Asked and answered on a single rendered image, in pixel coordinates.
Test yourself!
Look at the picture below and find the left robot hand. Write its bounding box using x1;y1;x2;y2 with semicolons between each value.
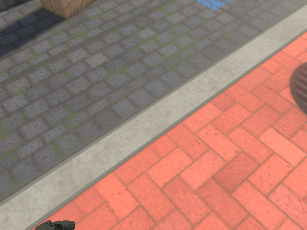
35;220;76;230

